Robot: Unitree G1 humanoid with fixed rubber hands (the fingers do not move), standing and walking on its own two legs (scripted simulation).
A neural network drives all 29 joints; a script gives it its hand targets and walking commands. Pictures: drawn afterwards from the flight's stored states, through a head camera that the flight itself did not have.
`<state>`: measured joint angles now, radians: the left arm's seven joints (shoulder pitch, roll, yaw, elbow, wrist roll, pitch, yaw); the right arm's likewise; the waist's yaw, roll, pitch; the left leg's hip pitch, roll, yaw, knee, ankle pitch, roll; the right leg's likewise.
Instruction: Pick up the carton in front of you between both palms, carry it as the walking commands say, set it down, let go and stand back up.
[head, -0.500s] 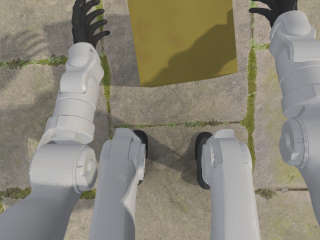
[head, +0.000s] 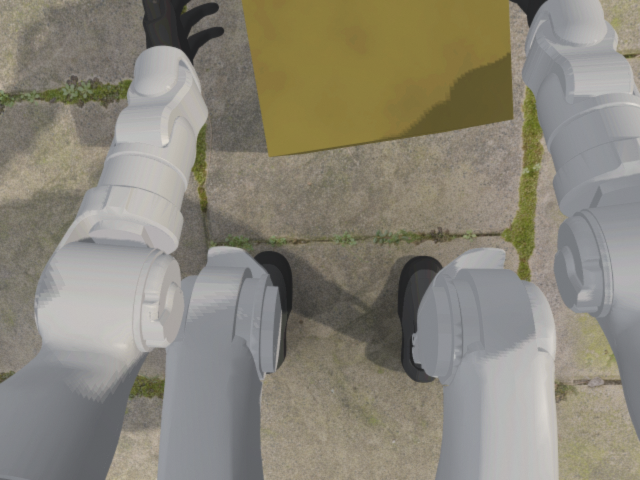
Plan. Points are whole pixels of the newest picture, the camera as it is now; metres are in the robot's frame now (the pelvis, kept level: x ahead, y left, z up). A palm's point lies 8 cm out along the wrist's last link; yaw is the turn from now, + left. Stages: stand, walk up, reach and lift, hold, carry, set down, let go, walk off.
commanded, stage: reach and lift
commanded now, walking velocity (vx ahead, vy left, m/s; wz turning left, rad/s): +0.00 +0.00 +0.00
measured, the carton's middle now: (367, 50) +0.52 -0.04 -0.24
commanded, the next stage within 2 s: none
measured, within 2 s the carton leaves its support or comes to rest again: leaves its support in 0.52 s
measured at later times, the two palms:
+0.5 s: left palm (195, 35) +0.53 +0.13 -0.16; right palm out of the picture +0.54 -0.17 -0.17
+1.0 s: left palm (81, 10) +0.49 +0.12 +0.02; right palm out of the picture +0.49 -0.18 +0.01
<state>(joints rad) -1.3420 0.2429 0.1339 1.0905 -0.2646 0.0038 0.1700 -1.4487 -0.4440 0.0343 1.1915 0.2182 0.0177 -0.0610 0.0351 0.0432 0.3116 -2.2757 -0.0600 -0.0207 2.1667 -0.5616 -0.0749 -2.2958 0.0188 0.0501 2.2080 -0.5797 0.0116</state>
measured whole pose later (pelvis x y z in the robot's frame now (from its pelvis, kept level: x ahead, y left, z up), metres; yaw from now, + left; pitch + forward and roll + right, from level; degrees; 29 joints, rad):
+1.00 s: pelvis -0.01 +0.01 +0.08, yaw -3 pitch +42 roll +2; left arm -1.05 -0.04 0.57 0.72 0.17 0.30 0.11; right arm -1.16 -0.12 -0.35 0.90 -0.18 0.33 -0.04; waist 0.02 0.03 -0.12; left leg -2.11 -0.11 -0.07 1.90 -0.52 -0.09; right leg -2.13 0.11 0.08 1.91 -0.50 0.05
